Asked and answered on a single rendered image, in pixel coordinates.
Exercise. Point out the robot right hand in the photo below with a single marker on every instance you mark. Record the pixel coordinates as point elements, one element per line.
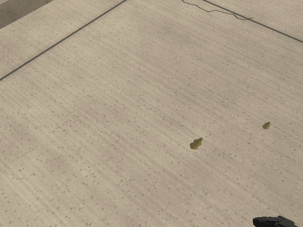
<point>278,221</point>

